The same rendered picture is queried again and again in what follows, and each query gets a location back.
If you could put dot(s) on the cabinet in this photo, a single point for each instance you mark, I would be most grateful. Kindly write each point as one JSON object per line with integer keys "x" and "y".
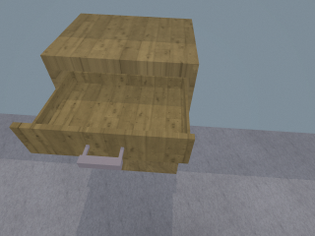
{"x": 129, "y": 45}

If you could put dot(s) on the handle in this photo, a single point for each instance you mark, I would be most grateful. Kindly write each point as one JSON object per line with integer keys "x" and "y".
{"x": 100, "y": 162}

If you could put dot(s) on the drawer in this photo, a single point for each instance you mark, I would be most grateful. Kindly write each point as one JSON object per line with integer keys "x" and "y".
{"x": 146, "y": 115}

